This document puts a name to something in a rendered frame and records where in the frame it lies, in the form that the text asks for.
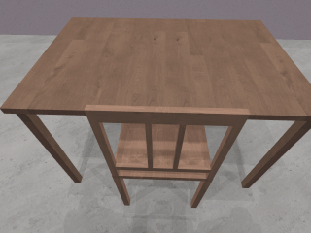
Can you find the chair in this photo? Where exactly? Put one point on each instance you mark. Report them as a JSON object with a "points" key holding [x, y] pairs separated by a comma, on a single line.
{"points": [[164, 143]]}

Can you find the table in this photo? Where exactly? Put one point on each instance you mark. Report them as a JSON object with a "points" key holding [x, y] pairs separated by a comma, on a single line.
{"points": [[164, 62]]}

